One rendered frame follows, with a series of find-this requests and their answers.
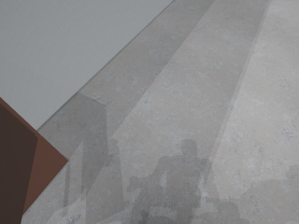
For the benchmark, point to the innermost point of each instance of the cupboard door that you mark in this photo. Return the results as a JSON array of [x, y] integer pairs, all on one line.
[[17, 153]]

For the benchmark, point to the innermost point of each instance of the left robot hand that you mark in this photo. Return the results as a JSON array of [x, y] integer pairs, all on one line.
[[70, 219]]

